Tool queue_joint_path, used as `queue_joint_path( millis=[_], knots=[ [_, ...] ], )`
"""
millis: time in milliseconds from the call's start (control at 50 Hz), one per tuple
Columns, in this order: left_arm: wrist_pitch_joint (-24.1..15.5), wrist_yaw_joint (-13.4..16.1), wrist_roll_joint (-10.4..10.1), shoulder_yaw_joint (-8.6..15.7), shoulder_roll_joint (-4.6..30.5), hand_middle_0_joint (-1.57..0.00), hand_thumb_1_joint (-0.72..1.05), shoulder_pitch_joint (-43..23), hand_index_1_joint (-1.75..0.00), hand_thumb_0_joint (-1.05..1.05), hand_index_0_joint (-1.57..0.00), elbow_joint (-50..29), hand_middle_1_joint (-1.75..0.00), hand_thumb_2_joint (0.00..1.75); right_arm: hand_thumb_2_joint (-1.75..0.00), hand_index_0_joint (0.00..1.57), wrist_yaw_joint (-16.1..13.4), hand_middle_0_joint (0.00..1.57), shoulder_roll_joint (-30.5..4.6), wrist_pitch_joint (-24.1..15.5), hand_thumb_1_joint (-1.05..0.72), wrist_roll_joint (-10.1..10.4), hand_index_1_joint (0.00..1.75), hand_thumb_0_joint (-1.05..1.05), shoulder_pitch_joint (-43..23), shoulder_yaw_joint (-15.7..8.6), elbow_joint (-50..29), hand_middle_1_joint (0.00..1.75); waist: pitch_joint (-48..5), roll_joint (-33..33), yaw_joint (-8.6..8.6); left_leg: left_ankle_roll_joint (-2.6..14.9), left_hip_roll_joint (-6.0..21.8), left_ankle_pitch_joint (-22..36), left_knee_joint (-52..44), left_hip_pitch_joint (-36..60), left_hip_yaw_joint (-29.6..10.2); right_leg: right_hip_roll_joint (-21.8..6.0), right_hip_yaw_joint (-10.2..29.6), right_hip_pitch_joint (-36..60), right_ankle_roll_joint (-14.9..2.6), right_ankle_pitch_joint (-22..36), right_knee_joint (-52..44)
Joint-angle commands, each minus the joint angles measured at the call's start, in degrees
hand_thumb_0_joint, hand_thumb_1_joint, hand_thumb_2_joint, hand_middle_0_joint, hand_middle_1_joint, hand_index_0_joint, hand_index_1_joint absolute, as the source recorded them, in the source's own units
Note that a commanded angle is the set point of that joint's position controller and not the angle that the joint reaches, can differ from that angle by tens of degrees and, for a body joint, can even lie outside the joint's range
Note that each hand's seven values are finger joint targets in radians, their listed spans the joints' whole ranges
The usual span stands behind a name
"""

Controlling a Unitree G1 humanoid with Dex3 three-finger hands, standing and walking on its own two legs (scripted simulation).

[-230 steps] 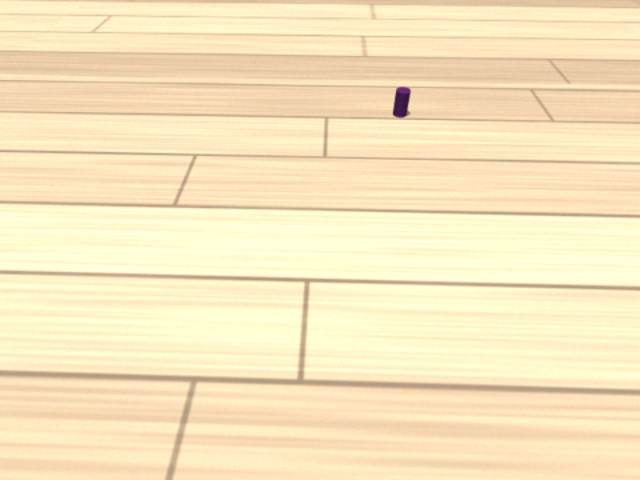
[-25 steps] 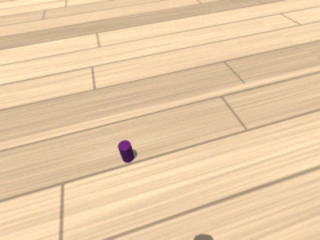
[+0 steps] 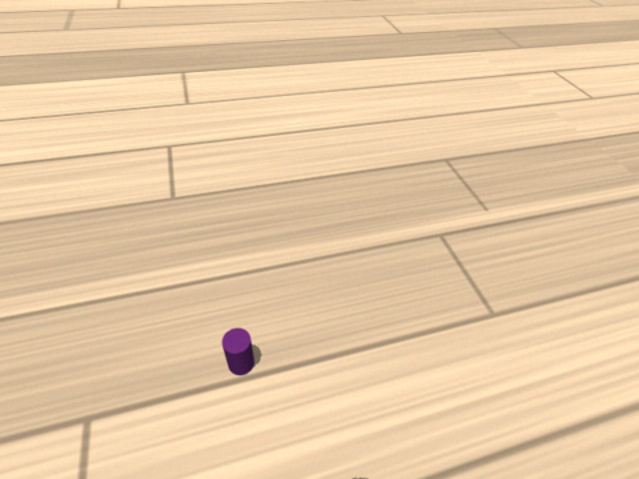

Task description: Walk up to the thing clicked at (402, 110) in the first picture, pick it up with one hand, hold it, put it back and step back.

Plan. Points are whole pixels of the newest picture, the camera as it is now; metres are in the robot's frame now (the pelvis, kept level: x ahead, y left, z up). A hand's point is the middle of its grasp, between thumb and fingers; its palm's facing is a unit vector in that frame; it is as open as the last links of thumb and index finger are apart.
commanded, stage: walk up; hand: left
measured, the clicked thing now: (239, 352) +0.62 +0.22 -0.68
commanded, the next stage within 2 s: none
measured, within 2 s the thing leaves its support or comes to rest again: neither
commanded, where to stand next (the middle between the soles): +0.29 +0.02 m, yaw +0 degrees
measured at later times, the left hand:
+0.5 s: hand (131, 445) +0.21 +0.26 -0.11, palm faces -0.03 -0.90 -0.43, open 7.4 cm
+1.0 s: hand (149, 399) +0.29 +0.26 -0.15, palm faces -0.06 -0.93 -0.37, open 7.4 cm
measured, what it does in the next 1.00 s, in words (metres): walks ahead: right foot, then left foot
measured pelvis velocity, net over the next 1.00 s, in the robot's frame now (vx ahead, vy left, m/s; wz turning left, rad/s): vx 0.23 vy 0.00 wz -0.03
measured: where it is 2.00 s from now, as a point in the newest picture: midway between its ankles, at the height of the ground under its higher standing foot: outside the picture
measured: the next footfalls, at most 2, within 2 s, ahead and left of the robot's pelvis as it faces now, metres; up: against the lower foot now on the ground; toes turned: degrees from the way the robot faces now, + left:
right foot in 0.26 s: +0.27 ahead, -0.13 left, +0.00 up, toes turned -4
left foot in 0.62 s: +0.31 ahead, +0.13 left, +0.00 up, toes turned +0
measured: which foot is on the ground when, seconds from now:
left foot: down 0.00-0.28, up 0.30-0.60, down 0.62-1.00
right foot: up 0.00-0.24, down 0.26-1.00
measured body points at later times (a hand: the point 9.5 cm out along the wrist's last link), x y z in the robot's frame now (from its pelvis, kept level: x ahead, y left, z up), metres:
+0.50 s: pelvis +0.15 -0.02 +0.01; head +0.16 -0.05 +0.46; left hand +0.21 +0.30 -0.08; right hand +0.22 -0.34 -0.12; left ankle +0.23 +0.13 -0.68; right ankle +0.18 -0.14 -0.73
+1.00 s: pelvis +0.23 +0.00 +0.00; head +0.25 +0.00 +0.45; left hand +0.29 +0.31 -0.13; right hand +0.30 -0.31 -0.13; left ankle +0.27 +0.13 -0.73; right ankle +0.23 -0.13 -0.73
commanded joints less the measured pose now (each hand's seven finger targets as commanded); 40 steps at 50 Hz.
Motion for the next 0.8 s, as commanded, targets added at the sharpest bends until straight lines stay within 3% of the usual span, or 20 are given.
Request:
queue_joint_path(
  millis=[0, 60, 160, 200, 220, 240, 260, 280, 320, 360, 380, 520, 560, 580, 600, 620, 640, 700, 740, 780],
  knots=[
    [-1.49, -0.21, -0.04, 3.04, 9.88, -0.20, 0.90, 1.90, -0.30, 0.00, -0.20, -3.46, -0.30, 0.90, -0.90, 0.20, -1.30, 0.20, -15.38, -1.04, -0.90, -0.26, 0.30, 0.00, 2.31, -4.21, -3.64, 0.30, -1.00, 12.73, -0.21, 11.02, 13.32, 7.85, -17.98, 7.93, -14.21, -3.64, -0.42, -7.27, 1.98, 2.77, -7.11],
    [-1.30, -0.95, 0.38, 3.20, 8.96, -0.20, 0.90, -1.92, -0.30, 0.00, -0.20, -5.19, -0.30, 0.90, -0.90, 0.20, -1.17, 0.20, -16.24, -0.98, -0.90, -0.25, 0.30, 0.00, 3.21, -4.32, -4.19, 0.30, 0.14, 12.46, -1.04, 12.22, 13.90, 6.89, -18.63, 7.40, -13.12, -3.78, -2.20, -6.28, 1.99, 5.74, -13.77],
    [-1.80, -1.27, 0.26, 3.63, 8.02, -0.20, 0.90, -2.26, -0.30, 0.00, -0.20, -5.07, -0.30, 0.90, -0.90, 0.20, -0.80, 0.20, -16.28, -0.13, -0.90, -0.15, 0.30, 0.00, 0.71, -4.13, -5.63, 0.30, -1.16, 11.02, 0.04, 9.86, 11.46, 3.23, -14.23, 3.20, -9.22, -0.43, -5.37, 5.17, 1.44, 11.89, -25.42],
    [-2.57, -0.55, 0.57, 4.14, 8.59, -0.20, 0.90, 1.57, -0.30, 0.00, -0.20, -3.40, -0.30, 0.90, -0.90, 0.20, -0.79, 0.20, -14.64, 0.50, -0.90, 0.06, 0.30, 0.00, 0.85, -3.56, -6.23, 0.30, -3.40, 6.88, 2.35, 7.90, 10.45, 5.20, -5.69, -0.45, -7.83, 1.48, -5.98, 15.96, 1.02, 13.63, -30.47],
    [-3.12, 0.08, 0.71, 4.92, 10.55, -0.20, 0.90, 5.74, -0.30, 0.00, -0.20, -2.36, -0.30, 0.90, -0.90, 0.20, -0.79, 0.20, -12.12, 0.59, -0.90, 0.14, 0.30, 0.00, 2.10, -2.57, -6.48, 0.30, -6.25, 0.27, 4.57, 6.39, 7.20, 6.03, 4.97, -3.40, -4.93, 1.41, -3.78, 23.97, -0.08, 10.32, -33.33],
    [-3.76, 0.85, 1.12, 6.51, 15.13, -0.20, 0.90, 10.51, -0.30, 0.00, -0.20, -2.24, -0.30, 0.90, -0.90, 0.20, -0.75, 0.20, -8.57, 0.42, -0.90, 0.26, 0.30, 0.00, 3.86, -1.34, -7.45, 0.30, -9.44, -12.27, 6.46, 3.61, 1.88, -1.75, 21.89, -11.33, -0.92, -10.04, 13.29, 30.57, -3.49, 0.38, -40.47],
    [-3.83, 1.04, 0.36, 6.90, 19.26, -0.20, 0.90, 10.35, -0.30, 0.00, -0.20, -3.20, -0.30, 0.90, -0.90, 0.20, -1.03, 0.20, -10.26, 0.90, -0.90, 0.18, 0.30, 0.00, 3.72, -1.69, -7.23, 0.30, -7.41, -13.80, 6.31, 1.23, -3.58, -15.69, 28.25, -21.95, -2.89, -21.73, 36.16, 31.37, -10.38, -5.48, -47.90],
    [-3.49, 0.97, -0.40, 6.40, 18.14, -0.20, 0.90, 6.72, -0.30, 0.00, -0.20, -4.42, -0.30, 0.90, -0.90, 0.20, -1.70, 0.20, -14.46, 1.58, -0.90, -0.54, 0.30, 0.00, 1.53, -2.88, -5.92, 0.30, -3.84, -5.86, 5.03, 0.95, 1.17, -16.16, 31.62, -22.20, -8.11, -23.70, 36.46, 25.21, -13.88, -6.42, -46.65],
    [-3.47, 1.34, -0.60, 5.45, 14.94, -0.20, 0.90, 2.70, -0.30, 0.00, -0.20, -5.69, -0.30, 0.90, -0.90, 0.20, -1.26, 0.20, -14.03, 1.91, -0.90, 0.36, 0.30, 0.00, 2.15, -2.92, -3.92, 0.30, -0.98, -1.73, 3.03, 0.74, 3.24, -10.09, 29.89, -21.48, -9.80, -17.65, 23.27, 20.87, -11.83, -0.99, -45.96],
    [-3.54, 1.40, -0.43, 4.82, 13.44, -0.20, 0.90, 1.60, -0.30, 0.00, -0.20, -5.89, -0.30, 0.90, -0.90, 0.20, -0.70, 0.20, -12.99, 2.15, -0.90, -0.14, 0.30, 0.00, 4.40, -2.92, -2.31, 0.30, -0.40, -4.33, 1.40, -0.05, 4.02, -6.14, 24.23, -15.74, -8.71, -13.45, 13.81, 14.44, -9.54, 5.67, -45.48],
    [-3.58, 1.23, -0.02, 4.85, 13.56, -0.20, 0.90, 1.02, -0.30, 0.00, -0.20, -6.35, -0.30, 0.90, -0.90, 0.20, -0.17, 0.20, -12.29, 2.29, -0.90, -0.34, 0.30, 0.00, 4.77, -2.94, -1.90, 0.30, -0.70, -6.06, 1.11, -0.42, 3.74, -5.76, 21.32, -13.98, -7.33, -12.10, 10.76, 12.96, -9.77, 7.17, -45.24],
    [-1.84, 1.88, 0.53, 3.15, 12.05, -0.20, 0.90, -2.99, -0.30, 0.00, -0.20, -6.70, -0.30, 0.90, -0.90, 0.20, -1.07, 0.20, -8.83, 2.62, -0.90, -0.19, 0.30, 0.00, -0.51, -2.35, -0.24, 0.30, -3.38, -6.26, 0.85, -1.69, 1.31, 4.30, 3.65, 2.23, -3.18, -10.89, 2.72, 2.69, -8.67, 20.53, -36.42],
    [-0.73, 2.02, -0.01, 2.14, 10.33, -0.20, 0.90, -5.11, -0.30, 0.00, -0.20, -6.65, -0.30, 0.90, -0.90, 0.20, -1.80, 0.20, -9.73, 2.13, -0.90, -0.35, 0.30, 0.00, 1.13, -2.62, 1.45, 0.30, -4.99, -2.07, -0.88, -0.92, -0.63, 7.03, -1.50, 9.98, -2.72, -8.91, 1.38, -1.37, -6.09, 16.10, -29.36],
    [-0.16, 2.11, -0.25, 1.27, 8.37, -0.20, 0.90, -5.15, -0.30, 0.00, -0.20, -6.44, -0.30, 0.90, -0.90, 0.20, -2.28, 0.20, -11.20, 1.88, -0.90, -0.70, 0.30, 0.00, 2.27, -2.88, 1.91, 0.30, -4.96, 1.39, -1.86, -0.10, 1.07, 6.01, -4.91, 12.04, -5.49, -7.15, 0.62, -3.80, -3.63, 10.44, -25.74],
    [0.01, 1.83, -0.06, 0.58, 5.70, -0.20, 0.90, -1.75, -0.30, 0.00, -0.20, -7.01, -0.30, 0.90, -0.90, 0.20, -2.41, 0.20, -15.64, 1.29, -0.90, -1.31, 0.30, 0.00, 4.61, -3.91, 1.47, 0.30, -5.94, 12.59, -1.55, 2.83, 10.69, -3.19, -12.40, 12.81, -19.23, -1.58, -3.20, -6.87, -0.91, -1.75, -15.68],
    [0.58, 2.10, -0.36, 0.68, 6.69, -0.20, 0.90, 0.40, -0.30, 0.00, -0.20, -5.85, -0.30, 0.90, -0.90, 0.20, -2.34, 0.20, -19.37, 1.05, -0.90, -0.87, 0.30, 0.00, 2.44, -4.27, 0.05, 0.30, -4.19, 14.02, -0.79, 9.10, 19.53, -16.84, -20.84, 9.39, -34.71, 3.19, -3.58, -9.68, 0.57, -10.50, -9.11],
    [0.72, 2.65, 0.19, 2.16, 10.95, -0.20, 0.90, 0.28, -0.30, 0.00, -0.20, -3.81, -0.30, 0.90, -0.90, 0.20, -2.13, 0.20, -21.39, 1.43, -0.90, -0.46, 0.30, 0.00, 0.60, -5.08, -0.14, 0.30, -1.73, 13.38, -0.99, 13.52, 21.75, -24.25, -21.90, 4.26, -38.34, -0.14, -0.58, -7.80, 0.46, -12.35, -4.69],
    [0.49, 2.21, 0.27, 2.58, 10.77, -0.20, 0.90, 2.52, -0.30, 0.00, -0.20, -0.63, -0.30, 0.90, -0.90, 0.20, -2.49, 0.20, -16.85, 1.59, -0.90, -1.04, 0.30, 0.00, -4.97, -3.56, -1.06, 0.30, -2.22, 13.54, 1.18, 10.75, 14.65, -14.88, -16.80, 1.96, -24.91, -2.17, 0.38, -3.47, 0.79, -6.28, -9.87],
    [-0.03, 1.91, 0.55, 2.59, 9.09, -0.20, 0.90, 3.90, -0.30, 0.00, -0.20, 0.75, -0.30, 0.90, -0.90, 0.20, -2.26, 0.20, -15.90, 1.78, -0.90, -0.99, 0.30, 0.00, -6.60, -2.98, -1.18, 0.30, -5.27, 14.96, 1.55, 9.82, 12.65, -5.29, -12.61, 0.43, -19.23, -0.92, -1.50, 3.69, 0.94, -3.10, -17.56],
    [-0.22, 2.12, 0.87, 2.72, 7.65, -0.20, 0.90, 3.93, -0.30, 0.00, -0.20, 1.91, -0.30, 0.90, -0.90, 0.20, -2.23, 0.20, -14.44, 2.47, -0.90, -0.61, 0.30, 0.00, -8.65, -2.04, -1.41, 0.30, -5.59, 13.59, 2.73, 7.32, 10.59, -3.77, -8.77, -5.62, -14.61, 1.17, -4.05, 12.79, 1.06, 4.24, -26.30]
  ],
)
